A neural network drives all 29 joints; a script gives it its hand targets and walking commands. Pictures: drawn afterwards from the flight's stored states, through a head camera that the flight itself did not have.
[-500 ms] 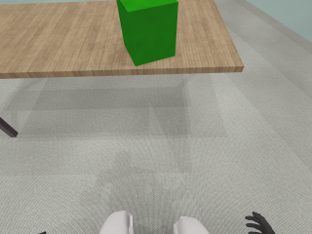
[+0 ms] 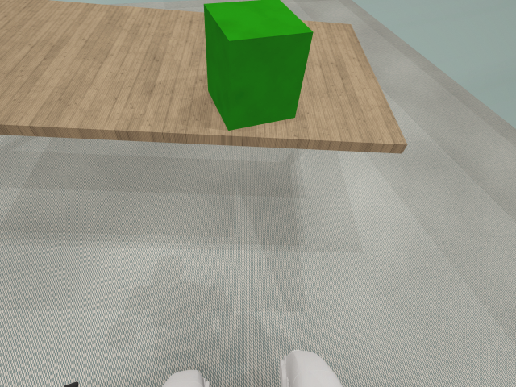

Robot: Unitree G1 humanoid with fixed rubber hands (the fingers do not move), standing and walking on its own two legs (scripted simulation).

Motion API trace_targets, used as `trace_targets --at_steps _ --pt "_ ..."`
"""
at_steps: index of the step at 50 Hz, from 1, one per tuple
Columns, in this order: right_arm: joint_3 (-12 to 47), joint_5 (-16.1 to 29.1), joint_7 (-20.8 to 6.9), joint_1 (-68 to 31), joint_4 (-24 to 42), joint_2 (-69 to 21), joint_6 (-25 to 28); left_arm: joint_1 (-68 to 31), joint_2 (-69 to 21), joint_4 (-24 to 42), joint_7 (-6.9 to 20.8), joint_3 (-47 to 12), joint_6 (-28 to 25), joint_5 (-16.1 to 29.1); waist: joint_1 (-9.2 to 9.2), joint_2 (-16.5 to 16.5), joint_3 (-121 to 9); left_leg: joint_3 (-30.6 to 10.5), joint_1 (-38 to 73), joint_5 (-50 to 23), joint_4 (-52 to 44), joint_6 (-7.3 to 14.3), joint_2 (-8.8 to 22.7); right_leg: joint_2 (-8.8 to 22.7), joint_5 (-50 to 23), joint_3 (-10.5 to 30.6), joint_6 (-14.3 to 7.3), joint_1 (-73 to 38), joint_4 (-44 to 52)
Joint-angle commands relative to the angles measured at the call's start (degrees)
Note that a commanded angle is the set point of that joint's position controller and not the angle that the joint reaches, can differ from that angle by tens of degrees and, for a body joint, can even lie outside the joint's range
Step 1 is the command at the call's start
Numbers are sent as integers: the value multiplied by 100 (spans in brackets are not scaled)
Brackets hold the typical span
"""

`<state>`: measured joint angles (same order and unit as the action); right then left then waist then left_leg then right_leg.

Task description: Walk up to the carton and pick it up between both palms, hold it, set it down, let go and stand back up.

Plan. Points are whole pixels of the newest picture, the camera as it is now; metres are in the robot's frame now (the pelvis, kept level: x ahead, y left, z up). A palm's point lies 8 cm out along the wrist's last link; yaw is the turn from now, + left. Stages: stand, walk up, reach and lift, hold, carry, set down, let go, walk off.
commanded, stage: walk up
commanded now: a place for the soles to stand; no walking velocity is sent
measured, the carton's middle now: (253, 65) +0.88 +0.00 +0.02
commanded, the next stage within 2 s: none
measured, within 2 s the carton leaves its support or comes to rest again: neither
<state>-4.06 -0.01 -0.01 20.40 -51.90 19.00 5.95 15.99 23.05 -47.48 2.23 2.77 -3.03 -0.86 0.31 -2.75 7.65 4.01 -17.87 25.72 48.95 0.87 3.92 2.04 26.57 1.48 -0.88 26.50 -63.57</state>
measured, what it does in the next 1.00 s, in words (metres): steps on the spot: right foot, then left foot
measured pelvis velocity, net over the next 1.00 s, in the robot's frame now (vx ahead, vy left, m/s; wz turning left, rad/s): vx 0.07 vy -0.03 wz -0.02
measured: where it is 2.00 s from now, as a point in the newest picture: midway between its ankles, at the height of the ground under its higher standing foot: outside the picture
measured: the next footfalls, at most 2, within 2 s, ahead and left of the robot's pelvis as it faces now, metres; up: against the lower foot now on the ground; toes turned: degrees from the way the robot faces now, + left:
right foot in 0.14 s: +0.13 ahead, -0.16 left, +0.00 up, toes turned -1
left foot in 0.56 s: +0.17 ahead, +0.11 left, +0.00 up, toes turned +4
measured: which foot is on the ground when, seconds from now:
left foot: down 0.00-0.16, up 0.18-0.54, down 0.56-1.00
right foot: up 0.00-0.12, down 0.14-0.56, up 0.58-0.84, down 0.86-1.00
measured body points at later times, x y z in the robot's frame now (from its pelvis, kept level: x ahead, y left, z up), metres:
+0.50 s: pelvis +0.06 -0.04 -0.01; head +0.09 -0.06 +0.44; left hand +0.14 +0.29 -0.10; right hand +0.17 -0.33 -0.13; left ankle +0.10 +0.10 -0.68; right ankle +0.09 -0.16 -0.70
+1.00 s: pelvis +0.07 -0.03 -0.01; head +0.09 -0.03 +0.44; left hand +0.15 +0.29 -0.12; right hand +0.15 -0.34 -0.13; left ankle +0.12 +0.10 -0.69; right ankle +0.10 -0.16 -0.70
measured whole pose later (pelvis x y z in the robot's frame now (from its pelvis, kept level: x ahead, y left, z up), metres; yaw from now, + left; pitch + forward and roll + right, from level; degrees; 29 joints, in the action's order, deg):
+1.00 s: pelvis +0.07 -0.03 -0.01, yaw -1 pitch -5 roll +1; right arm -4.1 0.0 0.0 11.1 -53.2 19.1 2.4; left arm 16.0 22.9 -47.7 -0.2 2.8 -2.5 -0.9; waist 0.3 -0.9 7.5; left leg 3.5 -24.8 29.9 55.5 0.5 3.6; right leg 1.1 25.7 1.4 -0.9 22.6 -52.6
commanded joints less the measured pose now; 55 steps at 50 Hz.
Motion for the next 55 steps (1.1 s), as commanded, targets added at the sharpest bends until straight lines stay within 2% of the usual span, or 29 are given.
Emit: trace_targets --at_steps 1,3,4,5,6,7,8,9,10,11,14,23,24,26,27,28,29,30,34,39,42,43,44,45,47,51,53,54,55 --pt "-652 -77 78 188 503 2450 91 -695 1347 500 18 494 -69 -67 510 1509 -70 -2307 1061 302 -2673 1472 1660 391 124 -102 76 1541 947" --pt "-625 -82 76 115 557 2399 60 -606 1311 510 -2 514 -140 -39 448 1507 -296 -2069 1081 -765 -2264 1456 1660 337 287 -215 30 1106 1414" --pt "-607 -90 76 -82 618 2327 45 -343 1263 439 -24 524 -187 -32 248 1502 -476 -1805 942 -1480 -1846 1356 1606 299 156 -285 -38 609 1878" --pt "-555 -80 70 -425 702 2197 8 192 1197 244 -55 548 -244 -24 -139 1374 -776 -1260 557 -2233 -1146 1151 1372 174 -285 -446 -130 -376 2642" --pt "-419 -99 78 -614 799 1823 -35 1150 1321 -114 -123 655 -317 -38 -648 464 -1262 -657 -270 -2968 518 836 884 -135 -366 -344 -166 -1946 3169" --pt "-237 -76 87 -486 914 1250 -51 1672 1873 -215 -216 821 -362 -94 -827 -1100 -1337 -234 -1468 -2253 2317 395 299 618 -569 1369 -279 -2678 3630" --pt "-172 32 118 -559 1008 1071 -70 1456 2128 -39 -279 778 -358 -16 -770 -1694 -1036 -304 -2845 497 2676 81 -712 1605 -975 3991 -687 -2777 4680" --pt "-277 15 179 -836 918 1549 -142 978 2212 64 -250 712 -311 66 -580 -685 -741 -769 -2928 678 2785 108 -480 1999 -965 4696 -1035 -2505 4922" --pt "-291 25 168 -689 796 1662 -173 739 2044 78 -278 702 -301 100 -406 -216 -420 -729 -2915 398 2734 179 -228 1864 -1439 4016 -1047 -2333 4563" --pt "-291 25 134 -676 701 1601 -199 704 1803 16 -320 661 -281 99 -324 -163 -216 -586 -2801 145 2568 200 -56 1555 -1952 3337 -971 -2079 4222" --pt "-293 -6 55 -482 571 1512 -219 578 1593 105 -340 552 -309 44 -188 -506 -495 -526 -2180 -89 1931 143 39 1163 -2784 2561 -958 -1781 3854" --pt "-313 -40 112 -1128 583 1512 -145 388 1688 266 -374 529 -229 -51 -332 -864 -707 -213 -1690 492 380 101 -10 1294 -2477 2575 -1549 -1500 3270" --pt "-320 -48 109 -1047 545 1498 -106 233 1696 287 -364 520 -210 -47 -242 -800 -742 -170 -1326 302 83 144 -66 1239 -2417 2420 -1478 -1242 3146" --pt "-348 -45 133 -176 210 1410 -13 -467 1518 414 -330 426 -116 3 328 -679 -1002 37 553 -698 -1149 244 -290 807 -2315 1451 -1080 3 2287" --pt "-448 -144 184 467 29 1637 37 -569 1151 512 -331 322 -86 51 668 143 -1264 -711 1596 -521 -1759 332 -79 425 -2146 850 -650 856 970" --pt "-567 -261 249 720 19 2261 68 -555 575 579 -345 192 -69 85 782 1764 -1079 -2924 1757 -252 -2670 532 1344 -399 -763 116 -121 1893 -497" --pt "-589 -128 228 225 199 2452 47 -443 1025 489 -396 276 29 64 534 1182 -967 -4099 1289 438 -3277 892 2163 -359 405 349 -50 1922 -427" --pt "-596 -73 201 -244 232 2454 24 -504 1326 365 -389 337 90 28 418 873 -618 -3886 843 942 -3337 1065 2087 -152 460 473 -56 1777 -492" --pt "-453 -151 162 -849 327 2077 -51 45 1326 36 -251 419 88 -30 113 1274 -302 -2656 -22 854 -2992 861 1460 94 307 59 -2 738 346" --pt "-467 -175 122 -821 330 2167 -134 43 1206 32 -252 440 38 -57 110 1462 -535 -2423 -89 753 -2490 1147 1484 92 645 -155 -90 238 1333" --pt "-319 -145 96 -1302 454 1822 -233 521 1203 -212 -294 467 -80 -108 -270 1105 -715 -1526 -1135 551 -1540 719 1008 -108 -30 -162 -276 -1186 2482" --pt "-276 -136 91 -1283 486 1592 -283 737 1367 -269 -320 515 -118 -157 -347 181 -692 -888 -1659 762 -394 448 492 204 653 860 -468 -1418 3321" --pt "-217 -109 80 -1368 550 1252 -331 682 1707 -186 -348 563 -155 -177 -391 -826 -451 -131 -2425 1024 966 79 -261 1183 2147 3196 -984 -1290 4560" --pt "-316 -139 126 -1577 526 1577 -358 409 2039 -78 -337 606 -148 -171 -524 -485 -157 -568 -2452 944 1384 35 -304 1692 2797 4238 -1451 -761 5074" --pt "-366 -124 93 -1276 419 1719 -300 205 2009 -15 -353 627 -188 -148 -331 -379 59 -616 -2669 545 1411 89 -92 1620 1799 3929 -1562 -1178 4720" --pt "-348 -72 60 -1007 280 1605 -215 29 1723 74 -323 517 -167 -107 -201 -668 -524 -407 -1527 551 670 84 -83 1303 -524 2913 -1349 -1070 3888" --pt "-342 -35 80 -624 158 1515 -139 -391 1661 197 -308 480 -109 -70 100 -635 -690 -220 -480 -43 -342 156 -183 1105 -980 2316 -1173 -471 3306" --pt "-361 -43 100 -195 -15 1522 -79 -721 1508 290 -291 423 -57 -39 396 -486 -795 -241 475 -306 -992 229 -289 831 -1098 1773 -917 216 2682" --pt "-448 -145 153 399 -143 1730 -15 -842 1141 390 -292 323 -16 12 729 347 -1036 -1218 1444 253 -1880 359 129 393 -1315 944 -529 1080 1287"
